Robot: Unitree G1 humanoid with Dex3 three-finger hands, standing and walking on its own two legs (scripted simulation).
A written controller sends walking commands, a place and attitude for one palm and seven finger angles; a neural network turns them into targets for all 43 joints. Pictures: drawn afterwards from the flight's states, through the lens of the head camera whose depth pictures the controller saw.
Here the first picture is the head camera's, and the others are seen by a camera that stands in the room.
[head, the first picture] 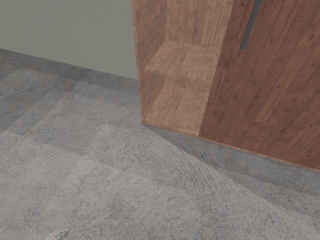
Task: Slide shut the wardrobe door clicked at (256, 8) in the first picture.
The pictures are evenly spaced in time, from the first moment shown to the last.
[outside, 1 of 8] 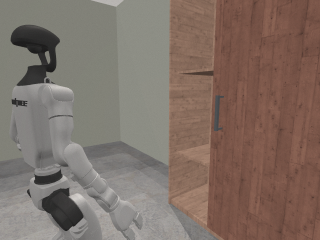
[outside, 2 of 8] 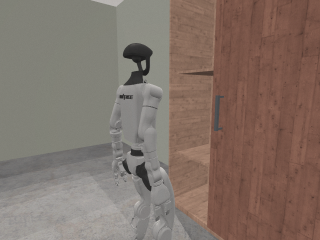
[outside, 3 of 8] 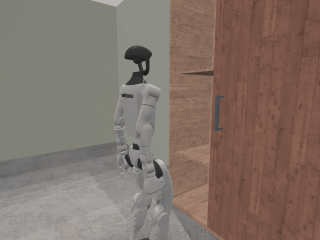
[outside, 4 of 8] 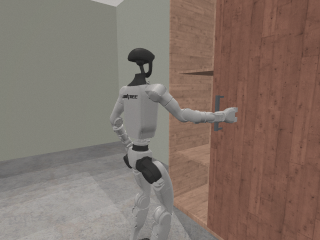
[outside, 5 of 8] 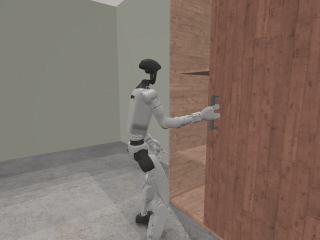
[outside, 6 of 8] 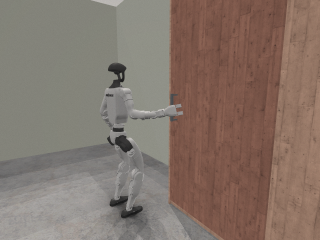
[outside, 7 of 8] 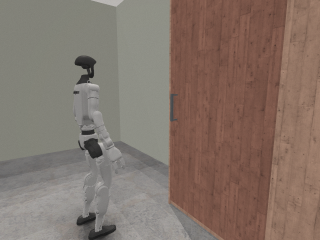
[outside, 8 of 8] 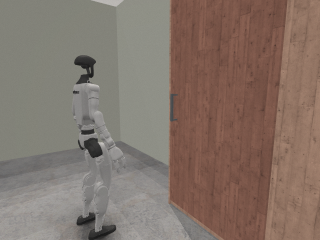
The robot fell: no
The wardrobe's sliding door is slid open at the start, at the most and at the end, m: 0.45 0.45 0.00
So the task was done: yes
